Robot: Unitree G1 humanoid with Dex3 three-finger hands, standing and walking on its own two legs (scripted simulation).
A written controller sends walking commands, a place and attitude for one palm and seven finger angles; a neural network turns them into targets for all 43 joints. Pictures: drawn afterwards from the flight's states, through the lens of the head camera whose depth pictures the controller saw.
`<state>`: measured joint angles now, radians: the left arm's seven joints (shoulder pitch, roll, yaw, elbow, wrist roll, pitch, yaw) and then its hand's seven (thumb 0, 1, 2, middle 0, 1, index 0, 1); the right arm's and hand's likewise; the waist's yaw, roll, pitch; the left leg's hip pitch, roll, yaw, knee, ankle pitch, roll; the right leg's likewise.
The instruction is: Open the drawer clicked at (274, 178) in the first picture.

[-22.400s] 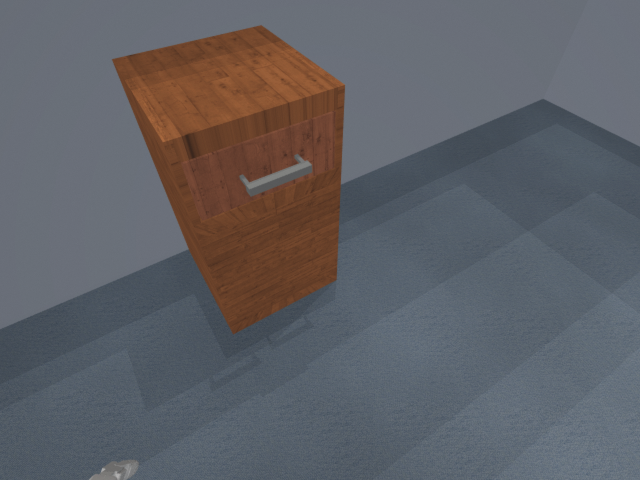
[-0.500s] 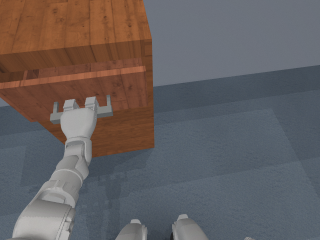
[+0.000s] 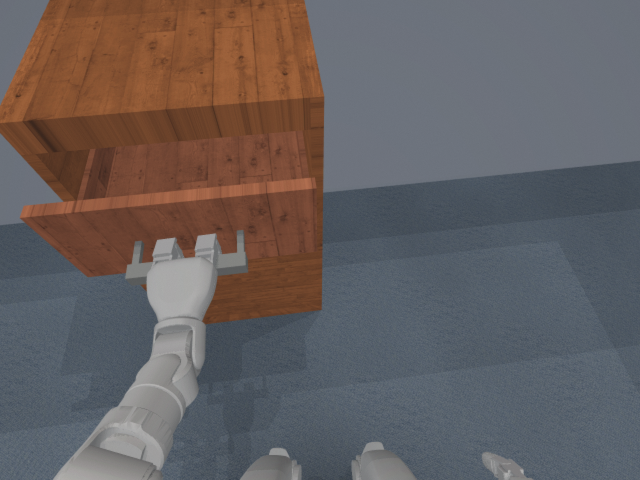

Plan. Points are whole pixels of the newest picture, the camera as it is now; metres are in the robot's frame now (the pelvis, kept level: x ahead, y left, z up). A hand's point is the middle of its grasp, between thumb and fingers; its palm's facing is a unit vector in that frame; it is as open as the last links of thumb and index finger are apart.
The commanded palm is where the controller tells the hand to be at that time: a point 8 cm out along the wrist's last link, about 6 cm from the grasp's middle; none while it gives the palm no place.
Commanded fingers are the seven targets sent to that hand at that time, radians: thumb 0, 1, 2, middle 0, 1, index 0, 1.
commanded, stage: pull the drawer open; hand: left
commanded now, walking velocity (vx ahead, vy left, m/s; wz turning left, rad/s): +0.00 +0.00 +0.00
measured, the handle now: (189, 255) +0.43 +0.21 -0.04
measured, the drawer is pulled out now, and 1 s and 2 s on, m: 0.11 0.23 0.30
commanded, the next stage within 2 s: open the thumb to release the handle in 1.82 s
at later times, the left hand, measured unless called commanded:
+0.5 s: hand (195, 338) +0.31 +0.18 -0.06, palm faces -0.01 -0.04 -1.00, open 5.9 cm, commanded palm +0.27 +0.18 -0.02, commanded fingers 0.00 0.90 0.90 -0.40 -1.35 -0.40 -1.35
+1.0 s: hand (194, 380) +0.25 +0.17 -0.06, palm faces -0.02 -0.07 -1.00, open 5.9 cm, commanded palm +0.21 +0.17 -0.02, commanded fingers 0.00 0.90 0.90 -0.40 -1.35 -0.40 -1.35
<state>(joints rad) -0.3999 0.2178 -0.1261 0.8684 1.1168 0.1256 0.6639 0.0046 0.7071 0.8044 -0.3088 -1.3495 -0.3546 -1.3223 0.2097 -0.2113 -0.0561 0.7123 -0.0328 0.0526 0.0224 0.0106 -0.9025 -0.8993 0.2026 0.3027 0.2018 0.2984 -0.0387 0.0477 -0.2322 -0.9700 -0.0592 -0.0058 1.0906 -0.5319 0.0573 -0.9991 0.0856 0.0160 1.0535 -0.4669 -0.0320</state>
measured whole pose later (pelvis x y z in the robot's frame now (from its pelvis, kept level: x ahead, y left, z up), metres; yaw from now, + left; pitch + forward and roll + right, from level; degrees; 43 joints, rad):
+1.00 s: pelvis +0.00 -0.02 +0.00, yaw +0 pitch +20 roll +0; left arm 0.10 0.17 -0.21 0.44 1.14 0.16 0.66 0.02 0.71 0.79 -0.29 -1.35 -0.38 -1.31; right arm 0.12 -0.20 -0.04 0.65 -0.03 0.05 0.02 0.01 -0.90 -0.90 0.20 0.30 0.20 0.30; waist 0.02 0.03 -0.24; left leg -0.87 -0.06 0.00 1.08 -0.55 0.04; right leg -0.92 0.08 0.02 1.08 -0.49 -0.05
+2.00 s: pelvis -0.01 -0.03 -0.02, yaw +2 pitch +20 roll +2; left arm 0.38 0.19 -0.18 0.19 1.19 0.04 0.68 0.03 0.71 0.77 -0.27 -1.35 -0.38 -1.29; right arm 0.08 -0.22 -0.02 0.60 -0.07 0.01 0.02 0.02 -0.90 -0.90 0.20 0.30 0.20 0.30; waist 0.06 0.03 -0.25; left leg -0.95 -0.07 0.00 1.18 -0.58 0.02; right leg -1.01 0.08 0.01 1.21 -0.54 -0.07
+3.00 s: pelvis -0.02 -0.02 -0.01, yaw +2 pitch +18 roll +1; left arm 0.27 0.19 -0.22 0.26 1.12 0.13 0.65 0.00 -0.49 0.30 -0.31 -1.20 -0.33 -1.21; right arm 0.09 -0.21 -0.02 0.63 -0.04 0.03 -0.02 0.02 -0.90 -0.90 0.20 0.30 0.20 0.30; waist 0.04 0.04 -0.22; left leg -0.90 -0.07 -0.01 1.13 -0.54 0.03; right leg -0.94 0.07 0.00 1.13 -0.50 -0.06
